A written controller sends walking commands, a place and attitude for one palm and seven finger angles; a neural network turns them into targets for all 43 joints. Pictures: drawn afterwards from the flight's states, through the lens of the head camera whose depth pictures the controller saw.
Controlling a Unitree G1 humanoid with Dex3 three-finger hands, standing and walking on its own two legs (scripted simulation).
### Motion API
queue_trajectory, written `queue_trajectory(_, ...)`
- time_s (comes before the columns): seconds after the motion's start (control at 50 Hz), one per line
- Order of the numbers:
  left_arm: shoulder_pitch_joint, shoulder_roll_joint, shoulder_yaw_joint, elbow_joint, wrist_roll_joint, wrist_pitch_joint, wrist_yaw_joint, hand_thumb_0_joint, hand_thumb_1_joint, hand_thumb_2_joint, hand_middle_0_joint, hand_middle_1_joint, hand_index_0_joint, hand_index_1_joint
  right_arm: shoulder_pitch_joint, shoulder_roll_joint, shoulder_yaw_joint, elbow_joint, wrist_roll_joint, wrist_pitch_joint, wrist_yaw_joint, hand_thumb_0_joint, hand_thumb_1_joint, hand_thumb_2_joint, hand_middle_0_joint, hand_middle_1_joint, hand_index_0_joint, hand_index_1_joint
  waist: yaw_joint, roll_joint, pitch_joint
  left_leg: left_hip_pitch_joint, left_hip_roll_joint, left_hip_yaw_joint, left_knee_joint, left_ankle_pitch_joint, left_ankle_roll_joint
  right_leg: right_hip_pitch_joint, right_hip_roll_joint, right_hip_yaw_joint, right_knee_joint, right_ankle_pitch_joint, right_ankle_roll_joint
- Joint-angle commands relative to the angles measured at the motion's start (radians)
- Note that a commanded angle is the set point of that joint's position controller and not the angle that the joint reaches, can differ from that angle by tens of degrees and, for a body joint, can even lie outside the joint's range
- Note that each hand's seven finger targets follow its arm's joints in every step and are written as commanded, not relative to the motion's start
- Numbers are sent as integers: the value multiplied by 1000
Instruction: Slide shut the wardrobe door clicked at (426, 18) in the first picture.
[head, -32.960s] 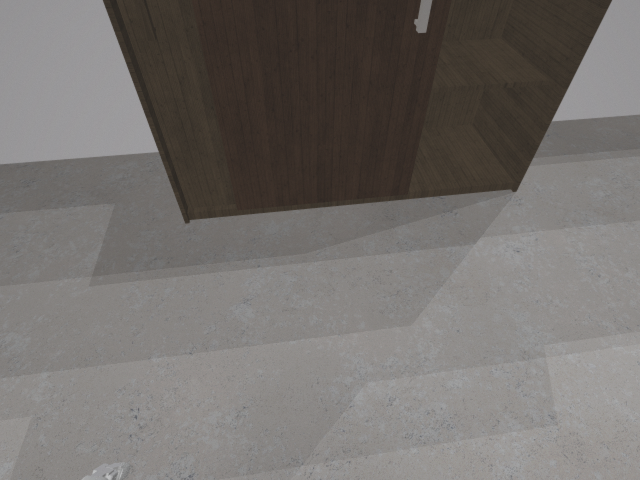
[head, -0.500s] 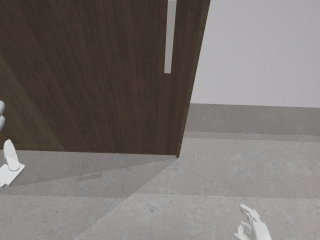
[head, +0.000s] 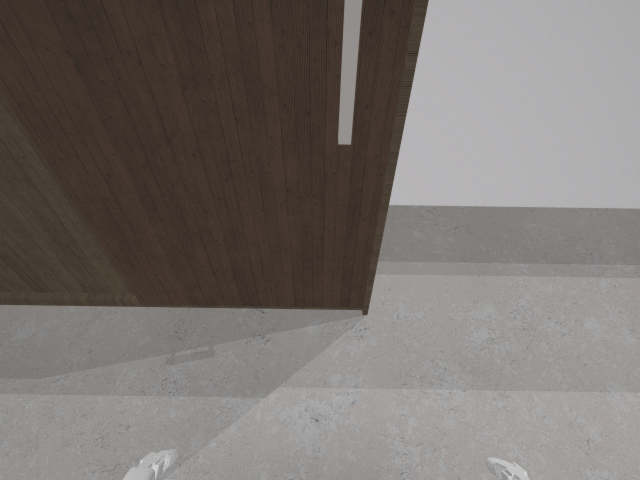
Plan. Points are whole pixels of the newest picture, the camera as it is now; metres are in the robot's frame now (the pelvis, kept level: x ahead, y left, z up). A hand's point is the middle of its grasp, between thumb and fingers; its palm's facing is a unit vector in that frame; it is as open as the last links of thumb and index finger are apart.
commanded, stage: let the arm hang, fingers relaxed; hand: left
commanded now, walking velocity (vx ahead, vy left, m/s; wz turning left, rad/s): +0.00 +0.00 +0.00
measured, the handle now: (347, 72) +0.74 -0.02 +0.15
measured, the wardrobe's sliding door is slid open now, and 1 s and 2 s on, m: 0.00 0.00 0.00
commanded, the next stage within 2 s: look to check the result in 0.86 s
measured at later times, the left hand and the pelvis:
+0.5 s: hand out of the picture -0.02 +0.19 -0.16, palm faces +0.00 -0.97 -0.23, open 7.3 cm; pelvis +0.00 +0.00 +0.01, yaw -1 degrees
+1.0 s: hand out of the picture +0.02 +0.17 -0.16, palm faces +0.01 -0.98 -0.20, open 7.3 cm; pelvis +0.01 -0.01 +0.01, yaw -1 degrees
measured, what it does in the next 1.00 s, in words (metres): stands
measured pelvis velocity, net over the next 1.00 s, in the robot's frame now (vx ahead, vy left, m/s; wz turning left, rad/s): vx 0.01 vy -0.01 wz -0.02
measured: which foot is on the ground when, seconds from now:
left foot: down 0.00-1.00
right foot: down 0.00-1.00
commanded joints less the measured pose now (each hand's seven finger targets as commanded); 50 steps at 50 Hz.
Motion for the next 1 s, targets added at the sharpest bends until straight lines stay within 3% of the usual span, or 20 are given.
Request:
queue_trajectory(0.0, -4, 156, 24, 78, -5, -64, 19, 0, 900, 900, -200, -300, -200, -300, 3, -102, -19, 10, 1, -6, -17, 0, -900, -900, 200, 300, 200, 300, 21, 82, -58, 22, 118, -137, -194, 141, -3, 113, -63, 107, -149, 83, -47)
queue_trajectory(0.08, 40, 112, 25, 214, -8, -67, 24, 0, 900, 900, -200, -300, -200, -300, 55, -61, -20, 90, 1, 3, -28, 0, -900, -900, 200, 300, 200, 300, 24, 155, -37, 24, 118, -137, -232, 30, -2, 126, -60, 93, -206, 40, -56)
queue_trajectory(0.14, 51, 96, 15, 276, -10, -71, 26, 0, 900, 900, -200, -300, -200, -300, 105, -54, -25, 132, 7, 6, -33, 0, -900, -900, 200, 300, 200, 300, 16, 63, -28, 55, 128, -134, -230, 44, -1, 114, -61, 85, -228, 51, -57)
queue_trajectory(0.38, 98, 54, 2, 392, -12, -71, 40, 0, 900, 900, -200, -300, -200, -300, 205, 2, -24, 235, 11, 8, -42, 0, -900, -900, 200, 300, 200, 300, 16, -28, 52, 59, 134, -127, -261, 44, 5, 84, -58, 73, -233, 36, -48)
queue_trajectory(0.52, 104, 39, 8, 389, -9, -73, 44, 0, 900, 900, -200, -300, -200, -300, 216, 26, -28, 251, 9, 5, -41, 0, -900, -900, 200, 300, 200, 300, 17, -3, 70, 48, 127, -123, -268, 23, 5, 68, -51, 83, -229, 29, -48)
queue_trajectory(0.58, 92, 28, 10, 388, -9, -76, 44, 0, 900, 900, -200, -300, -200, -300, 212, 36, -28, 257, 8, 2, -42, 0, -900, -900, 200, 300, 200, 300, 15, -20, 80, 48, 122, -119, -267, 40, 3, 66, -54, 86, -231, 40, -48)
queue_trajectory(0.7, 86, 25, 15, 384, -10, -78, 43, 0, 900, 900, -200, -300, -200, -300, 207, 34, -30, 256, 6, -2, -45, 0, -900, -900, 200, 300, 200, 300, 15, 21, 73, 58, 124, -112, -266, 66, 0, 77, -53, 91, -231, 62, -49)
queue_trajectory(0.9, 74, 34, 18, 387, -12, -82, 44, 0, 900, 900, -200, -300, -200, -300, 200, 21, -29, 259, 9, -6, -48, 0, -900, -900, 200, 300, 200, 300, 14, -10, 33, 105, 132, -105, -247, 160, -3, 106, -60, 89, -232, 114, -48)
queue_trajectory(0.98, 76, 31, 15, 392, -13, -82, 44, 0, 900, 900, -200, -300, -200, -300, 191, 20, -28, 262, 9, -3, -49, 0, -900, -900, 200, 300, 200, 300, 12, 5, 44, 115, 131, -99, -244, 164, -6, 98, -61, 90, -239, 114, -49)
